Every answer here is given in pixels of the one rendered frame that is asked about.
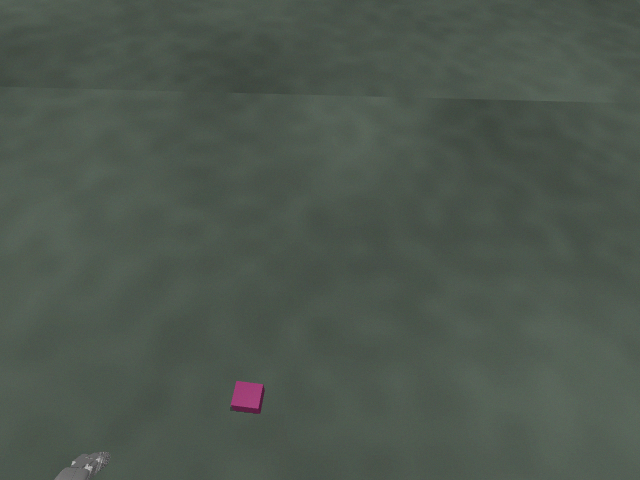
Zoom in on small box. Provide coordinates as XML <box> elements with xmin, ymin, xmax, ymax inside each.
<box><xmin>231</xmin><ymin>381</ymin><xmax>265</xmax><ymax>414</ymax></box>

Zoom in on left robot hand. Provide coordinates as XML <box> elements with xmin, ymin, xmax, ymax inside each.
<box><xmin>54</xmin><ymin>452</ymin><xmax>110</xmax><ymax>480</ymax></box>

